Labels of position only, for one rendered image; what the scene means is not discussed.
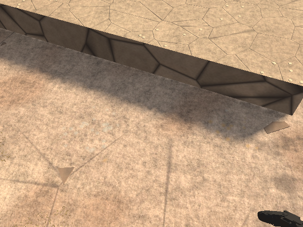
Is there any robot right hand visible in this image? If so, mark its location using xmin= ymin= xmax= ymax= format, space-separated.
xmin=258 ymin=210 xmax=303 ymax=227

